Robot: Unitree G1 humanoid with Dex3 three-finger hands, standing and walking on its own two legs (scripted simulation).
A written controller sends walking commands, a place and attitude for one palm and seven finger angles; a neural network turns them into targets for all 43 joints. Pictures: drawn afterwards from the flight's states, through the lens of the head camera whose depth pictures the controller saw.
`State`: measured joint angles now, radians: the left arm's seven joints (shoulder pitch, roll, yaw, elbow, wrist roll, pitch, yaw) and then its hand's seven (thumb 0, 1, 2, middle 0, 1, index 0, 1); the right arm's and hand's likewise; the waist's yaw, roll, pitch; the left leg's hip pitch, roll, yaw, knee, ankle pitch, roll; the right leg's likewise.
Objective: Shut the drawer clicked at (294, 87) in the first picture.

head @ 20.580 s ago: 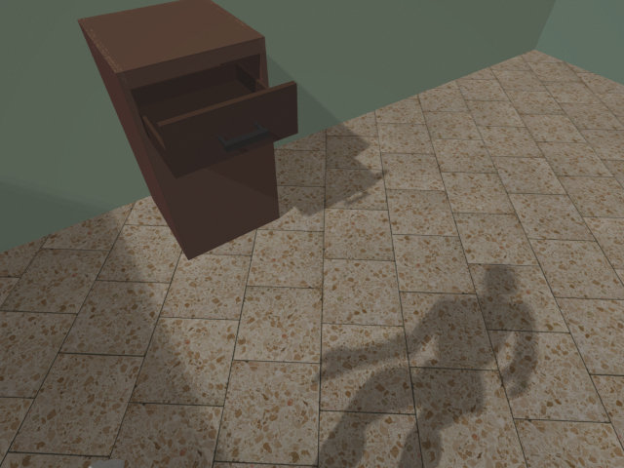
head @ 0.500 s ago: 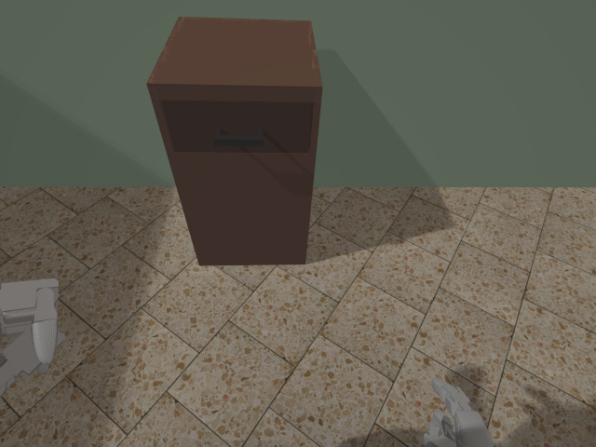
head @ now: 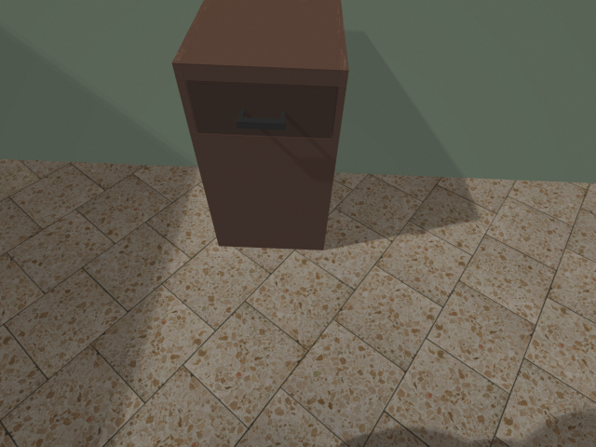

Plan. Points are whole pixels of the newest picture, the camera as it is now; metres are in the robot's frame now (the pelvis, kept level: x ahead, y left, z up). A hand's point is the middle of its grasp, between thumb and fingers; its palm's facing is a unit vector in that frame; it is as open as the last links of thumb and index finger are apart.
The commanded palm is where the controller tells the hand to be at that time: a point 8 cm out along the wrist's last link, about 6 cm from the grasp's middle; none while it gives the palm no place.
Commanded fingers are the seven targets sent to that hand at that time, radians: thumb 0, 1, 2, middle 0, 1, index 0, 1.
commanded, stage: let the arm hang, fingers relaxed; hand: left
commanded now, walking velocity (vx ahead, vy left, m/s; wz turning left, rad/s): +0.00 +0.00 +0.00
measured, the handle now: (261, 118) +0.90 +0.15 -0.11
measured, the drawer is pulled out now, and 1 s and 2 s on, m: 0.00 0.00 0.00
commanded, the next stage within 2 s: look to check the result in 0.66 s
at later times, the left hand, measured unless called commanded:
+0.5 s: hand out of the picture +0.01 +0.17 -0.17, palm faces +0.01 -0.98 -0.18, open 7.3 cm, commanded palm none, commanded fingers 0.00 0.90 0.90 -0.20 -0.30 -0.20 -0.30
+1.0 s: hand out of the picture +0.04 +0.20 -0.17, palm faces -0.02 -0.97 -0.24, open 7.4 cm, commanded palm none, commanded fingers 0.00 0.90 0.90 -0.20 -0.30 -0.20 -0.30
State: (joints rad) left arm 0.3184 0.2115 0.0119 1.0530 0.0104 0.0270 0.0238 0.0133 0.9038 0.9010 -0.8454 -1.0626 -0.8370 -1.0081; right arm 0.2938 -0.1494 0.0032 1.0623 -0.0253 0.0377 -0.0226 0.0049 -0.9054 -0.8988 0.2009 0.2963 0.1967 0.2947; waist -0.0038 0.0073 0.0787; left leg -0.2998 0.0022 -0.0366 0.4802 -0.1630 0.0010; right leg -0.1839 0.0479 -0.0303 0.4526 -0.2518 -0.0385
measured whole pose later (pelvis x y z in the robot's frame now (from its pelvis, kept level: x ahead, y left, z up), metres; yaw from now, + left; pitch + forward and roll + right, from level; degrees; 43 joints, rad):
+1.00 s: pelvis +0.02 +0.01 +0.01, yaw -1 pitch -2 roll +0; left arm 0.22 0.20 0.01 1.14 0.01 -0.01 0.02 0.00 0.91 0.90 -0.20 -0.30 -0.20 -0.30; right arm 0.21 -0.19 -0.02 1.13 -0.02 0.01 -0.03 0.00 -0.91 -0.90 0.20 0.30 0.20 0.29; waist -0.02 0.01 0.07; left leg -0.22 -0.01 -0.01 0.40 -0.15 0.01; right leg -0.12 0.03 0.00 0.39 -0.24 -0.02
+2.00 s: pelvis +0.04 +0.00 +0.01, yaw -2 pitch -1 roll +0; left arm 0.14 0.28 0.01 1.13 0.01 -0.01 0.01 0.01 0.90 0.90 -0.21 -0.30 -0.20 -0.30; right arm 0.13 -0.29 -0.01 1.14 -0.02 0.00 -0.02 0.00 -0.90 -0.90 0.20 0.30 0.20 0.30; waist -0.02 0.01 0.06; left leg -0.16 -0.01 0.00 0.33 -0.15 0.01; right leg -0.06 0.03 0.01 0.31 -0.23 -0.03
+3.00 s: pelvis +0.05 -0.01 +0.01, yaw -3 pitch -1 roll +0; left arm 0.14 0.30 0.01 1.13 0.01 -0.02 0.01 0.01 0.90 0.90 -0.21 -0.30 -0.20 -0.30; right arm 0.13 -0.30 -0.01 1.14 -0.02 0.00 -0.02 0.00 -0.90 -0.90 0.20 0.30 0.20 0.30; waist -0.02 0.01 0.06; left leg -0.14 0.01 0.01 0.31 -0.16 -0.01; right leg -0.04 0.05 0.02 0.28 -0.23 -0.04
